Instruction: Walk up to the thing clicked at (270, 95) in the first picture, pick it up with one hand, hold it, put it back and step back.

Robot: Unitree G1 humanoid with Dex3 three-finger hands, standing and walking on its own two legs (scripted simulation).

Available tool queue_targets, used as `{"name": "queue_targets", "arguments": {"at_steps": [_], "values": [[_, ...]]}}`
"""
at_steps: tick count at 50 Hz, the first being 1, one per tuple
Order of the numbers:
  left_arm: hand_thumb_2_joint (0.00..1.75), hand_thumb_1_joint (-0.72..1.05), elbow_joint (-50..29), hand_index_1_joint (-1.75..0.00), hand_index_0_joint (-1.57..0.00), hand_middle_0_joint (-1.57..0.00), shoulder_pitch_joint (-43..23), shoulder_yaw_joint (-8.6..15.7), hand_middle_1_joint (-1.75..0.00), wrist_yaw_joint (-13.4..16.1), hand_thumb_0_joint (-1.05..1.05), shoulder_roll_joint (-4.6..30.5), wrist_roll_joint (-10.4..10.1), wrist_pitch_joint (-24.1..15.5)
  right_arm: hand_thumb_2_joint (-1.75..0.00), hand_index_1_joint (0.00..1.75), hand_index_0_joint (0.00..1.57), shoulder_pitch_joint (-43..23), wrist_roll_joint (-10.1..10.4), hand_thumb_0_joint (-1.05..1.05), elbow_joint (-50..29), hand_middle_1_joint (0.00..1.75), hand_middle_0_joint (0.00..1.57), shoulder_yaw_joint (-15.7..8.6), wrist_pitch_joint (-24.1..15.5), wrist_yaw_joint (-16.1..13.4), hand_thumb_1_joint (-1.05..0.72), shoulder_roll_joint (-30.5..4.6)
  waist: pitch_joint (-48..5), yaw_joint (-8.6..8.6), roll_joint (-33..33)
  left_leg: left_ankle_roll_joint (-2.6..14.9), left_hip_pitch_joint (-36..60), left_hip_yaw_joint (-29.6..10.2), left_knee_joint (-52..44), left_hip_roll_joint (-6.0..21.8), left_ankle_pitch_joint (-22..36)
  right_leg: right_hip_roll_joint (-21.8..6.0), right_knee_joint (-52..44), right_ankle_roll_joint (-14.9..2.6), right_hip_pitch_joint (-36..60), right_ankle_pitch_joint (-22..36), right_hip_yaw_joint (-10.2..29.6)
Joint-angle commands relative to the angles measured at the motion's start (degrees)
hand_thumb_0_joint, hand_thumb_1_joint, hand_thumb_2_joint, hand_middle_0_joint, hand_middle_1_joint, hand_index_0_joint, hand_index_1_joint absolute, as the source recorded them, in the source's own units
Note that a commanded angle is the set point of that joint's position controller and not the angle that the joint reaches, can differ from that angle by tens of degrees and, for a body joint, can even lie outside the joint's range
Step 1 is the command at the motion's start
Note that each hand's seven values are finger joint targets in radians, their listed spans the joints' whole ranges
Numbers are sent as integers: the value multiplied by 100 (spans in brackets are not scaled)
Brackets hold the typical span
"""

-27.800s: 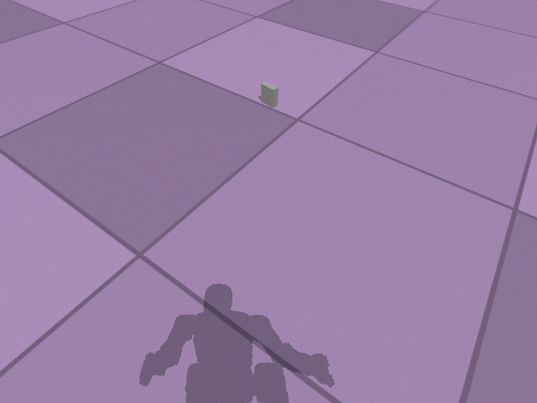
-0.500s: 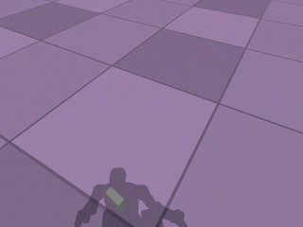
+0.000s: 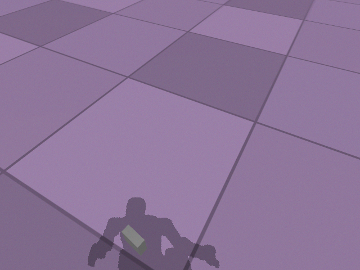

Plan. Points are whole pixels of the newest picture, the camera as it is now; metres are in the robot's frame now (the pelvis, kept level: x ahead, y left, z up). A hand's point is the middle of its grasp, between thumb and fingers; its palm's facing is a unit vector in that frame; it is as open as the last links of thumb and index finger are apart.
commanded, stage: stand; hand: left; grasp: from the side
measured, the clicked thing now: (134, 240) +0.44 +0.21 -0.72
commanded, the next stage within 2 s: step back in 0.72 s
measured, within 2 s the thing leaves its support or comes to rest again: neither
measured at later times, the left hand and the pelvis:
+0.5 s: hand out of the picture +0.08 +0.25 -0.16, palm faces -0.01 -0.94 -0.34, open 7.4 cm; pelvis +0.01 +0.00 +0.00, yaw +0 degrees
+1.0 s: hand out of the picture +0.09 +0.27 -0.17, palm faces -0.02 -0.92 -0.39, open 7.4 cm; pelvis -0.03 +0.00 -0.02, yaw -1 degrees
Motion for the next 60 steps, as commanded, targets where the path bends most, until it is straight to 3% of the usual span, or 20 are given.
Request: {"name": "queue_targets", "arguments": {"at_steps": [1, 8, 21, 35, 36, 38, 41, 45, 48, 49, 50, 51, 52, 53, 55, 56, 57, 58, 59, 60], "values": [[90, 90, -311, -30, -20, -20, -210, 204, -30, 106, 0, 1198, 6, -120, -90, 30, 20, -205, 27, 0, -298, 30, 20, -191, -94, -55, -90, -1158, -352, 24, -116, 143, 35, -553, -394, 624, 574, -571, -280, -175, 92, 565, 475], [90, 90, -326, -30, -20, -20, -224, 212, -30, 92, 0, 1216, 21, -109, -90, 30, 20, -258, 33, 0, -295, 30, 20, -198, -100, -54, -90, -1180, -281, 12, -111, 120, -22, -563, -475, 613, 318, -555, -333, -166, 48, 394, 466], [90, 90, -401, -30, -20, -20, -225, 199, -30, 98, 0, 1257, 5, -140, -90, 30, 20, -338, 41, 0, -312, 30, 20, -206, -92, -28, -90, -1194, -438, 12, -156, 137, 159, -537, -377, 644, 785, -587, -338, -163, 95, 729, 445], [90, 90, -443, -30, -20, -20, -195, 200, -30, 85, 0, 1277, -3, -127, -90, 30, 20, -284, 38, 0, -306, 30, 20, -211, -84, -20, -90, -1196, -304, -16, -149, 121, 24, -526, -463, 626, 417, -575, -377, -194, 50, 413, 463], [90, 90, -609, -30, -20, -20, -201, 461, -30, 102, 0, 1725, -120, -76, -90, 30, 20, -428, 84, 0, -433, 30, 20, -337, 17, 16, -90, -1551, 211, 16, -188, 272, -364, -611, 134, 552, 1273, -512, 133, -251, -405, 1409, 561], [90, 90, -748, -30, -20, -20, -9, 487, -30, 136, 0, 1648, -130, -53, -90, 30, 20, -310, 163, 0, -597, 30, 20, -372, 69, 27, -90, -1443, -362, -12, -152, 348, -134, -490, 515, 576, 1804, -527, 408, -392, -232, 1823, 452], [90, 90, -1044, -30, -20, -20, -191, 512, -30, 130, 0, 1596, -111, 15, -90, 30, 20, -192, 168, 0, -781, 30, 20, -443, 145, 40, -90, -1417, -765, -82, -220, 423, -266, -433, 875, 482, 1491, -575, 677, -573, -243, 1584, 570], [90, 90, -1320, -30, -20, -20, -249, 496, -30, 118, 0, 1600, -64, 107, -90, 30, 20, -205, 153, 0, -1033, 30, 20, -520, 216, 54, -90, -1507, -820, -86, -98, 639, -442, -564, 1121, 544, 1155, -517, 1149, -710, -666, 975, 625], [90, 90, -1438, -30, -20, -20, -203, 477, -30, 92, 0, 1508, -33, 165, -90, 30, 20, -227, 123, 0, -1208, 30, 20, -587, 247, 85, -90, -1660, -598, -86, 196, 975, -871, -993, 717, 867, 772, -120, 1807, -565, -920, 43, 419], [90, 90, -1432, -30, -20, -20, -94, 481, -30, 76, 0, 1458, -24, 191, -90, 30, 20, -308, 95, 0, -1295, 30, 20, -628, 246, 94, -90, -1770, -551, -49, 580, 1172, -1026, -1264, 430, 1165, 738, 172, 2373, -475, -920, -480, 157], [90, 90, -1431, -30, -20, -20, -12, 510, -30, 61, 0, 1424, -5, 227, -90, 30, 20, -325, 44, 0, -1404, 30, 20, -673, 235, 88, -90, -1915, -557, -64, 992, 1480, -1187, -1660, 218, 1538, 969, 460, 3144, -395, -938, -1485, 10], [90, 90, -1463, -30, -20, -20, 106, 547, -30, 54, 0, 1424, 0, 262, -90, 30, 20, -315, 6, 0, -1522, 30, 20, -702, 221, 81, -90, -1988, -623, -77, 1181, 1765, -1171, -1958, 127, 1873, 1173, 504, 3898, -382, -1177, -2322, 200], [90, 90, -1478, -30, -20, -20, 186, 559, -30, 55, 0, 1414, -19, 289, -90, 30, 20, -385, -15, 0, -1624, 30, 20, -703, 203, 57, -90, -1965, -646, -21, 1094, 1886, -1169, -1898, 214, 1985, 1312, 445, 4393, -411, -1354, -2506, 492], [90, 90, -1482, -30, -20, -20, 279, 567, -30, 59, 0, 1379, -51, 296, -90, 30, 20, -484, -35, 0, -1704, 30, 20, -677, 194, 23, -90, -1862, -640, 53, 884, 1795, -1195, -1658, 459, 1869, 1504, 403, 4529, -433, -1412, -2419, 627], [90, 90, -1464, -30, -20, -20, 583, 593, -30, 68, 0, 1345, -86, 270, -90, 30, 20, -686, -40, 0, -1839, 30, 20, -659, 207, -50, -90, -1833, -581, 279, 1013, 1455, -1267, -1481, 876, 1764, 1582, 178, 3729, -411, -1288, -2205, 643], [90, 90, -1412, -30, -20, -20, 856, 601, -30, 71, 0, 1326, -53, 220, -90, 30, 20, -858, -9, 0, -1884, 30, 20, -644, 245, -69, -90, -1810, -608, 441, 931, 1194, -1202, -1304, 1296, 1563, 1379, 48, 2515, -364, -1019, -1718, 696], [90, 90, -1345, -30, -20, -20, 986, 619, -30, 90, 0, 1268, 9, 130, -90, 30, 20, -839, 33, 0, -1846, 30, 20, -585, 307, -57, -90, -1691, -599, 487, 553, 882, -1073, -932, 1842, 1088, 1003, 106, 953, -245, -730, -693, 413], [90, 90, -1377, -30, -20, -20, 843, 681, -30, 142, 0, 1409, 97, 67, -90, 30, 20, -625, 105, 0, -1781, 30, 20, -482, 352, -50, -90, -1418, -393, 320, -185, 576, -1516, -628, 2530, 569, 247, -91, 242, -68, -368, 288, 922], [90, 90, -1570, -30, -20, -20, 625, 820, -30, 165, 0, 2030, 179, 8, -90, 30, 20, -245, 145, 0, -1848, 30, 20, -365, 361, -61, -90, -1049, -175, 69, -1675, 189, -2859, -435, 3321, -371, -1972, -1082, 146, -377, 33, 1274, 2607], [90, 90, -1816, -30, -20, -20, 397, 864, -30, 141, 0, 2401, 151, 31, -90, 30, 20, -272, 136, 0, -1821, 30, 20, -417, 411, -131, -90, -1207, -199, 189, -1361, 131, -2459, -1010, 4182, -586, -2789, -1837, 91, -1363, -976, 1550, 3015]]}}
